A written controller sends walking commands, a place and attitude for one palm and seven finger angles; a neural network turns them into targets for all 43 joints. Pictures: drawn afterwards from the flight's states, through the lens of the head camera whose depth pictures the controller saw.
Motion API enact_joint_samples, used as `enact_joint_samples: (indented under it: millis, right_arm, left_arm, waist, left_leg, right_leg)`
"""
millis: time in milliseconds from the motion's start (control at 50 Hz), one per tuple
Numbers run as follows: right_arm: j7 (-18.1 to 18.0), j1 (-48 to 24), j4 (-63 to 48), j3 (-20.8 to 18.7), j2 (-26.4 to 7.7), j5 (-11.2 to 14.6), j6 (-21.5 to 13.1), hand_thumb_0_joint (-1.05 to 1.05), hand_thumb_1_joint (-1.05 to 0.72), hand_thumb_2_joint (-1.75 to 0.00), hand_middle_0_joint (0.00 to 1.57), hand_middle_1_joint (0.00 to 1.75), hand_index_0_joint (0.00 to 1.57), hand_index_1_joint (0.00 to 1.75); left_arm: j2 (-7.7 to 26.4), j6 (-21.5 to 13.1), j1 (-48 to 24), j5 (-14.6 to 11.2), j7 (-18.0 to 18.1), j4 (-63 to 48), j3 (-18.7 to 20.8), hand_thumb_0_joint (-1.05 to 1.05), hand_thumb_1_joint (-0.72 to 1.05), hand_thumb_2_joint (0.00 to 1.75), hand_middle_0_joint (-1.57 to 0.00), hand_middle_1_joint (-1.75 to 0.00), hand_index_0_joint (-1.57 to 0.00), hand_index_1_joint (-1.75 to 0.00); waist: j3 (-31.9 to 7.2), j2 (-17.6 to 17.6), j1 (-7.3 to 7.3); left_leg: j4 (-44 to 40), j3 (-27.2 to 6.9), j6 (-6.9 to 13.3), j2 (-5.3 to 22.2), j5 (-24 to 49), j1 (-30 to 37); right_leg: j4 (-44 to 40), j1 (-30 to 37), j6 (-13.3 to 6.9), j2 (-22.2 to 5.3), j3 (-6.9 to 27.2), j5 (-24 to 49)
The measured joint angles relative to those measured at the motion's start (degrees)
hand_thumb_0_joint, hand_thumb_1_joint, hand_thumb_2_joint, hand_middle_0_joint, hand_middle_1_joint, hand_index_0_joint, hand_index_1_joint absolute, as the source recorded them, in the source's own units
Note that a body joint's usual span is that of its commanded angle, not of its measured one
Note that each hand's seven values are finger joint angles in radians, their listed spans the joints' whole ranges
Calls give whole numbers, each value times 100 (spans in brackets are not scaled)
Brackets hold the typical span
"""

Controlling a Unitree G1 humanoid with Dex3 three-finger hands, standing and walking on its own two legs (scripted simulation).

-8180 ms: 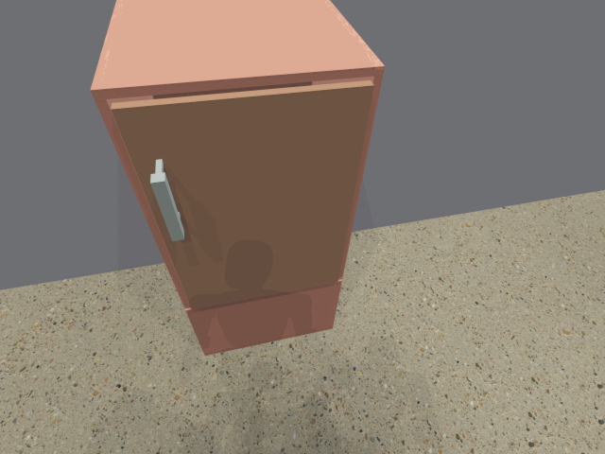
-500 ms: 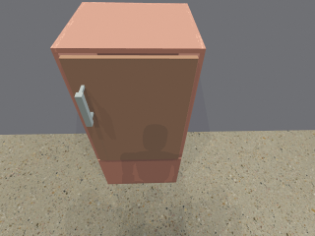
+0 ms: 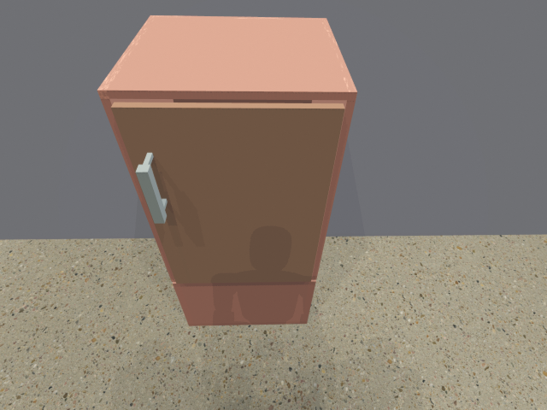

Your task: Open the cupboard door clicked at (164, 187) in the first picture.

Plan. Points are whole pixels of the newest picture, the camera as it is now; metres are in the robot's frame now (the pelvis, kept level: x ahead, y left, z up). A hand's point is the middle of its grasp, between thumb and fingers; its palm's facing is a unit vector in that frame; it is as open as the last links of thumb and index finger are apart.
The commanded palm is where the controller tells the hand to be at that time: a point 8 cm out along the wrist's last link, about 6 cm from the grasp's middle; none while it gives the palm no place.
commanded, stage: come to a stop and stand still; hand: left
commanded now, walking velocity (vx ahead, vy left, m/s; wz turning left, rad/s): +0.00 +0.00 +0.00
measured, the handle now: (154, 188) +0.52 +0.28 +0.00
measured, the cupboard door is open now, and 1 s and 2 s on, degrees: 0 0 0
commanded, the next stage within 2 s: look again from close up in 0.28 s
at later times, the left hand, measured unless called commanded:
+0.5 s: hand out of the picture -0.01 +0.15 -0.18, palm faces +0.04 -0.99 -0.15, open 7.4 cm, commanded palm none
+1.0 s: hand out of the picture -0.01 +0.14 -0.18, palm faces +0.05 -0.99 -0.13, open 7.4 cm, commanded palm none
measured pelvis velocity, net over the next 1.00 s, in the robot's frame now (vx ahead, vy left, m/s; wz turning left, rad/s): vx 0.01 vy -0.01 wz -0.01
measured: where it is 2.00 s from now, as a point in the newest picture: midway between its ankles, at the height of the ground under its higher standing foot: outside the picture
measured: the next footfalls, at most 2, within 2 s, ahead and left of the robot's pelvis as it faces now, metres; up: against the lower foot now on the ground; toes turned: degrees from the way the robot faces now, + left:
none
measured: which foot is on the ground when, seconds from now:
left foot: down 0.00-1.00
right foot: down 0.00-1.00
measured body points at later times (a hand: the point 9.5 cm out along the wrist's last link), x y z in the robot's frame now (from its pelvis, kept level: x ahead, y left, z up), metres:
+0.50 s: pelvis +0.01 -0.01 +0.00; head +0.00 +0.00 +0.45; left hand -0.01 +0.20 -0.16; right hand -0.01 -0.21 -0.16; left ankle +0.00 +0.10 -0.74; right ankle +0.05 -0.12 -0.74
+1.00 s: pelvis +0.01 -0.01 +0.00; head +0.01 +0.00 +0.45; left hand -0.01 +0.19 -0.16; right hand -0.01 -0.21 -0.16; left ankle +0.00 +0.10 -0.74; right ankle +0.05 -0.12 -0.74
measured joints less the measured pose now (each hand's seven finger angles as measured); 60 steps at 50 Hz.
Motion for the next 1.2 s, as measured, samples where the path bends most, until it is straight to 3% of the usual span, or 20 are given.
enact_joint_samples:
  millis: [1000, 1100, 1200]
  right_arm:
    - [-68, -107, 298, -14, 213, 14, -44, 1, -91, -90, 20, 30, 20, 30]
    - [-54, -218, 25, -39, 74, 17, -22, 1, -91, -90, 20, 30, 20, 30]
    - [-41, -138, -115, -70, -33, -5, 16, 1, -92, -90, 20, 30, 20, 30]
  left_arm:
    - [-129, -27, -50, 3, 38, 53, 64, 0, 91, 89, -20, -30, -20, -30]
    - [-98, -88, -130, 21, 88, 114, -34, 0, 91, 89, -20, -30, -20, -30]
    - [32, 26, -93, 23, 47, 126, -16, 0, 90, 89, -20, -30, -20, -30]
  waist:
    - [90, -63, 38]
    - [184, 62, -6]
    - [-60, 117, -48]
  left_leg:
    - [-191, -8, -75, 96, 4, 178]
    - [272, 11, -54, 119, -190, -72]
    - [341, 20, -3, 58, -248, -33]
  right_leg:
    - [-223, 184, -55, 109, -14, 24]
    - [101, -13, -38, 109, 7, -72]
    - [253, -10, -1, 44, 25, -184]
